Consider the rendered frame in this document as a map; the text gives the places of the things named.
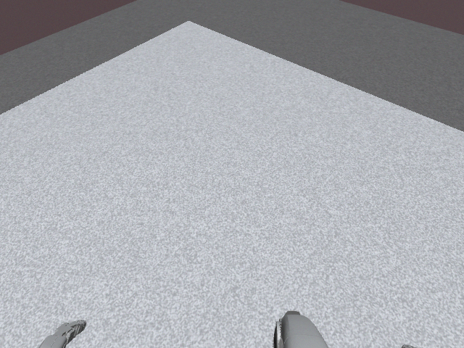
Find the left robot hand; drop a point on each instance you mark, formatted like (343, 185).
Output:
(64, 334)

